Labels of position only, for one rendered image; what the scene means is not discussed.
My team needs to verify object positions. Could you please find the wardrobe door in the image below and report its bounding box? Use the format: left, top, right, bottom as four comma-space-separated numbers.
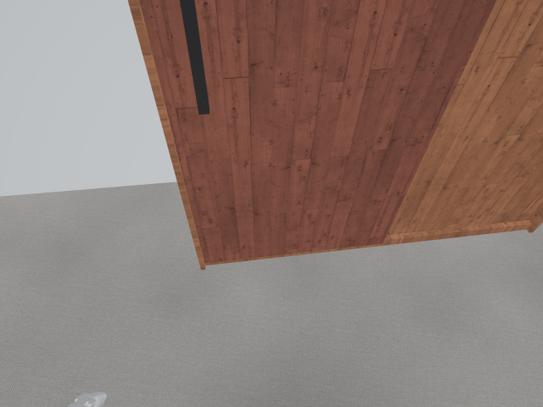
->
139, 0, 496, 263
387, 0, 543, 236

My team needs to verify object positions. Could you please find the handle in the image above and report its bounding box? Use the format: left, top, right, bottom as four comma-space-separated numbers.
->
180, 0, 210, 114

